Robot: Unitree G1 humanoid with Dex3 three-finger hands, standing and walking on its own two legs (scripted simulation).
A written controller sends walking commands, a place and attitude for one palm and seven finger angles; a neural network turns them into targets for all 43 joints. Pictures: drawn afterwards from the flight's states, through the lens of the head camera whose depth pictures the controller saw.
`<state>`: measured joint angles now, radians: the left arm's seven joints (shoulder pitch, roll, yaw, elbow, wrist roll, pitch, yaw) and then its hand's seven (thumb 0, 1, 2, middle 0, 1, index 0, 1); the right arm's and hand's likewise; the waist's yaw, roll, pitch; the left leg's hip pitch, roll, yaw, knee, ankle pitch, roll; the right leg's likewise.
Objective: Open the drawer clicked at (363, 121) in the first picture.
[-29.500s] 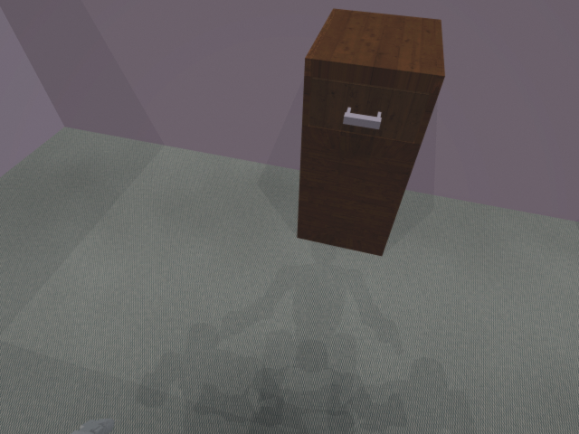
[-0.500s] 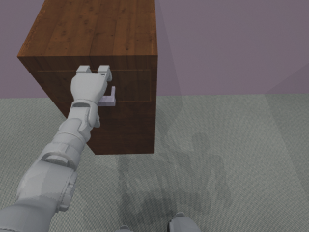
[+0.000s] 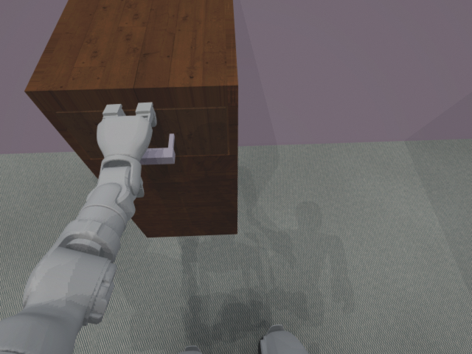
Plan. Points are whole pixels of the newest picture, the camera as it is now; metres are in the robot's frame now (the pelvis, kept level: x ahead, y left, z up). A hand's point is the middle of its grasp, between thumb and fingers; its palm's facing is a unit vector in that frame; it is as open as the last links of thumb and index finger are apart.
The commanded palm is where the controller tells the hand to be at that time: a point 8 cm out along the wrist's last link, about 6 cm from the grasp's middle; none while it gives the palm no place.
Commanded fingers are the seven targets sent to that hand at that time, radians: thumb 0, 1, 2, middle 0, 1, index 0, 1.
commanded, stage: lower the fingers behind the handle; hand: left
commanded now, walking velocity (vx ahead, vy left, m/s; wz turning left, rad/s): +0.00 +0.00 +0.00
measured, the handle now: (149, 147) +0.53 +0.16 -0.05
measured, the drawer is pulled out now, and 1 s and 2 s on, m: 0.00 0.00 0.00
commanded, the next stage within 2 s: close the thumb around the handle in 1.62 s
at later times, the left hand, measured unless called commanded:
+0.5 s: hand (144, 163) +0.47 +0.16 -0.01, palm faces -0.03 +0.02 -1.00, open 13.8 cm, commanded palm +0.45 +0.16 +0.03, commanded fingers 0.00 -0.50 0.30 -0.30 -1.20 -0.30 -1.20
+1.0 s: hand (148, 170) +0.47 +0.16 -0.04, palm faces -0.03 +0.02 -1.00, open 13.8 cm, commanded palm +0.45 +0.16 +0.00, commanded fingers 0.00 -0.50 0.30 -0.30 -1.20 -0.30 -1.20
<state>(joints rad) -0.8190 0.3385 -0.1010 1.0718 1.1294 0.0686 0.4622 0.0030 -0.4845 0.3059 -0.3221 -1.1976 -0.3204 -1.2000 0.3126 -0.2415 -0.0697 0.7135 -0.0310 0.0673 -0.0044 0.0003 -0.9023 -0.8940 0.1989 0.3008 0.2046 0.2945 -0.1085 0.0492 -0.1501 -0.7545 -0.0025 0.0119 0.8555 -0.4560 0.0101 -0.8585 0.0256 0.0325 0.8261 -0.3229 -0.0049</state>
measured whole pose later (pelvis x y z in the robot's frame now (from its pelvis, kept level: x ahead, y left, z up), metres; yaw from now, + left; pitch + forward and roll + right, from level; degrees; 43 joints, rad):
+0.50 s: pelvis -0.01 -0.01 -0.01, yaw +1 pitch +22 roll +1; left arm -0.85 0.33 -0.10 1.13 1.12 0.07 0.47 0.00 -0.48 0.31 -0.32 -1.20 -0.32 -1.20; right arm 0.31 -0.23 -0.06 0.73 -0.04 0.05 -0.01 0.00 -0.90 -0.89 0.20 0.30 0.20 0.29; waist -0.13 0.05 -0.15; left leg -0.84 -0.01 0.01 0.93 -0.47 0.00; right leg -0.95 0.02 0.03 0.90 -0.33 -0.01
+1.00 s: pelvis -0.02 -0.01 -0.03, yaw +1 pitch +25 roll +1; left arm -0.87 0.36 -0.08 1.14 1.14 0.05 0.48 0.00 -0.48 0.31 -0.32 -1.20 -0.32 -1.20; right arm 0.31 -0.24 -0.06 0.74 -0.05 0.02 -0.01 0.00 -0.90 -0.89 0.20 0.30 0.20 0.29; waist -0.14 0.04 -0.17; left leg -0.97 0.00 0.00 1.03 -0.50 0.00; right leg -1.08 0.02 0.02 1.00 -0.36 -0.02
